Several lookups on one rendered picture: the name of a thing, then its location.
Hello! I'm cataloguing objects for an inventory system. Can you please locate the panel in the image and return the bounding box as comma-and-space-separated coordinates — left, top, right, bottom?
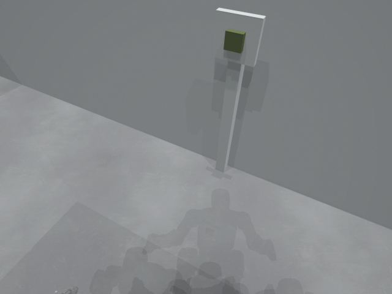
213, 8, 266, 172

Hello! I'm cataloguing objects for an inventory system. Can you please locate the button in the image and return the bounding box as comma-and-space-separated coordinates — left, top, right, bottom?
224, 29, 246, 53

